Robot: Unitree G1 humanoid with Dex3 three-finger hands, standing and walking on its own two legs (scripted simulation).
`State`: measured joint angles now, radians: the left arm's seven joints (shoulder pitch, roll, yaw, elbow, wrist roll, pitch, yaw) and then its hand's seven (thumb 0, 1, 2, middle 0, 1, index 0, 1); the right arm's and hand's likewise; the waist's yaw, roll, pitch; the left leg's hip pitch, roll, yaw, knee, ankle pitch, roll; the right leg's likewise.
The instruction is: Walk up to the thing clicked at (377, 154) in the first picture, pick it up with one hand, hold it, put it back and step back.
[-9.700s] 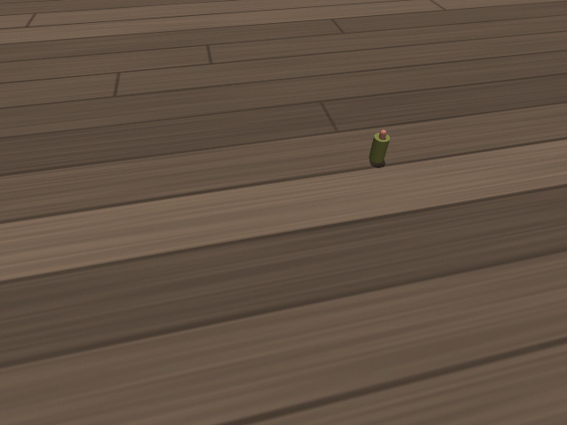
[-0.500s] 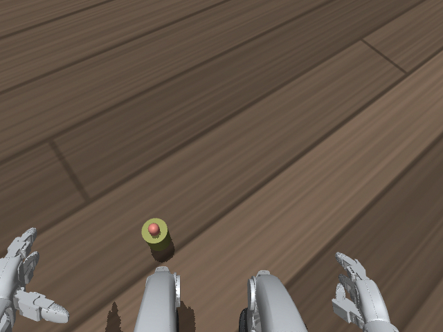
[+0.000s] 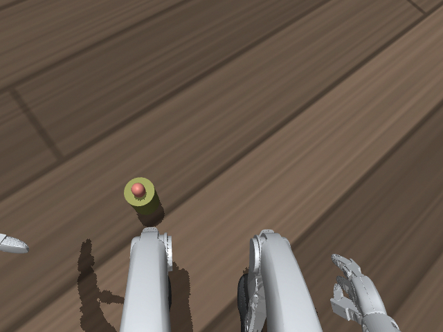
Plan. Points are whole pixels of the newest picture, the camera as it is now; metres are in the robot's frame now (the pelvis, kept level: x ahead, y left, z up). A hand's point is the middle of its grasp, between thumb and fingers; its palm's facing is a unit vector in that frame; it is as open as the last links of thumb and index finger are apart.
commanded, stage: go down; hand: left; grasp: from the side
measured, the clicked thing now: (142, 195) +0.43 +0.21 -0.41
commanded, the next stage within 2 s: approach in 1.20 s
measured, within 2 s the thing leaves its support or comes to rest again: neither
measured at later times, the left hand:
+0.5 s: hand (6, 196) +0.35 +0.38 -0.09, palm faces +0.13 -0.98 -0.13, open 17.2 cm
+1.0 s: hand (9, 190) +0.36 +0.39 -0.10, palm faces +0.12 -0.99 -0.11, open 17.4 cm
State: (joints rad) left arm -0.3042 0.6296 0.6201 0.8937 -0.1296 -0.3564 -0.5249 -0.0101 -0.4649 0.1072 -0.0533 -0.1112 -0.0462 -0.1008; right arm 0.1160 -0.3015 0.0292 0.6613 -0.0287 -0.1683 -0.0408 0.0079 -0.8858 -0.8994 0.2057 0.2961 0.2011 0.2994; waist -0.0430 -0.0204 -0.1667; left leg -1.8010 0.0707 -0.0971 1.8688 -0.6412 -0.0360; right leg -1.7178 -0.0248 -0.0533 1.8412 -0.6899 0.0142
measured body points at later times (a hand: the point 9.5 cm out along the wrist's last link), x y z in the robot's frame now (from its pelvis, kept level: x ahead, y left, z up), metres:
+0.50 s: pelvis -0.02 +0.00 -0.07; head +0.18 +0.05 +0.33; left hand +0.33 +0.43 -0.08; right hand +0.15 -0.27 -0.17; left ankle +0.08 +0.14 -0.46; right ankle +0.07 -0.13 -0.46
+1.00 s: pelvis -0.02 +0.00 -0.10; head +0.18 +0.06 +0.29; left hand +0.35 +0.44 -0.10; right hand +0.13 -0.28 -0.21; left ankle +0.08 +0.14 -0.46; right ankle +0.07 -0.13 -0.46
